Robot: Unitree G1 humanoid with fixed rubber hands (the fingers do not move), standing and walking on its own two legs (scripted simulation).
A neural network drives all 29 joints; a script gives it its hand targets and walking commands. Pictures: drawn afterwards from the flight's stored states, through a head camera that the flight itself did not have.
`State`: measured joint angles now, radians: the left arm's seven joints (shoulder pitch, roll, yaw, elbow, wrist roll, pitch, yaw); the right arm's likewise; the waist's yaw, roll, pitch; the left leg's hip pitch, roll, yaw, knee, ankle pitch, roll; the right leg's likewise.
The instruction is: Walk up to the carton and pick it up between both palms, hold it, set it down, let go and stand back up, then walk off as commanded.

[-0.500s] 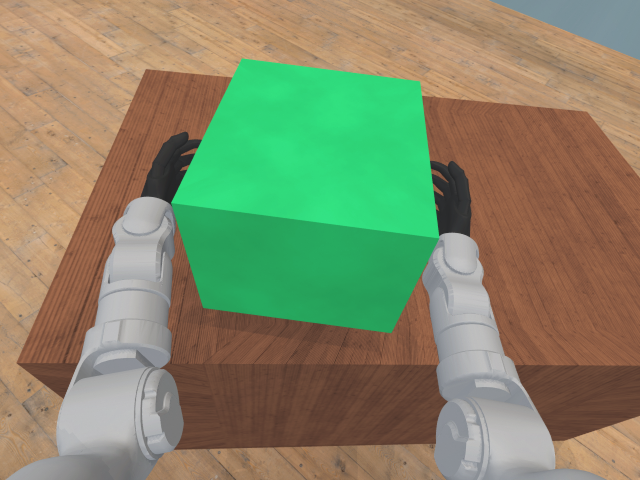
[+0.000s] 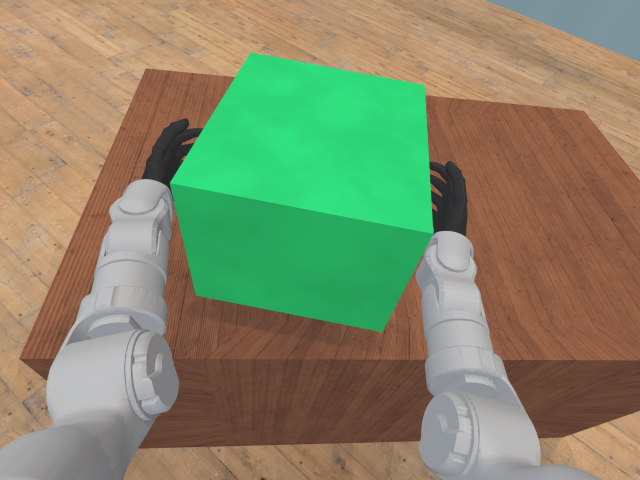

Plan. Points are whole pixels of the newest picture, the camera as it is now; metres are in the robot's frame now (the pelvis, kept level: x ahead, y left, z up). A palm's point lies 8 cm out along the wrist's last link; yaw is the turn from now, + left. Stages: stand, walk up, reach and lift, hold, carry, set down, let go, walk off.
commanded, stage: set down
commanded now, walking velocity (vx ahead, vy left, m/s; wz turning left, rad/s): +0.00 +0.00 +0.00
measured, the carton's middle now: (313, 186) +0.49 -0.02 +0.07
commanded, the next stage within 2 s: none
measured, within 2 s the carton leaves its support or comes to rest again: neither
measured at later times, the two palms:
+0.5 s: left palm (176, 182) +0.46 +0.17 +0.09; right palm (442, 231) +0.39 -0.18 +0.09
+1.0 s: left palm (181, 195) +0.46 +0.17 +0.06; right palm (435, 247) +0.39 -0.18 +0.06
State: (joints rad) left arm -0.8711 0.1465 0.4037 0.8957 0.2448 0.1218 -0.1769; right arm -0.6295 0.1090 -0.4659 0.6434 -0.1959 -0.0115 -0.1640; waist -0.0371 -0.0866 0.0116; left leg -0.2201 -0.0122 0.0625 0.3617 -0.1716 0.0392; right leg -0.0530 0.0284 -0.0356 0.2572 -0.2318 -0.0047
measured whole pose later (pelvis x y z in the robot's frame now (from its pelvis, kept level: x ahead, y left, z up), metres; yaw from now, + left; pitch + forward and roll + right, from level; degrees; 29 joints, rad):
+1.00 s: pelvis +0.01 -0.01 +0.00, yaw -1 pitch +5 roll +0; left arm -0.90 0.18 0.47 1.05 0.29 -0.07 -0.21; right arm -0.63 0.19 -0.57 0.68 -0.34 -0.14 -0.16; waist -0.04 -0.09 0.07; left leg -0.27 -0.01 0.09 0.36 -0.19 0.04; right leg -0.15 0.02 -0.03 0.34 -0.27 0.00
